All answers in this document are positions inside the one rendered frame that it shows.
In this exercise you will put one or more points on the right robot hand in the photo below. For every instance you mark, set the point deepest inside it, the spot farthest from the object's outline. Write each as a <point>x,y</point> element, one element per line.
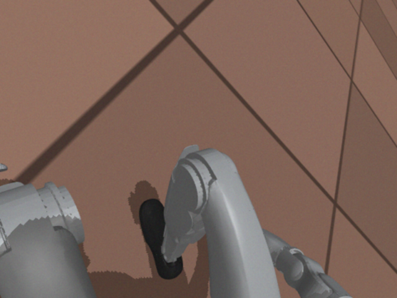
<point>275,244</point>

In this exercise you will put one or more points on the right robot arm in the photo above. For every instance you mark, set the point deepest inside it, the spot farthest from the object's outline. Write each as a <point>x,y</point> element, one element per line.
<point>307,276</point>

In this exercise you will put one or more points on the right robot foot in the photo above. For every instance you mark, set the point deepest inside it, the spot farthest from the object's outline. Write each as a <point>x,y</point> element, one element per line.
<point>152,222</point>

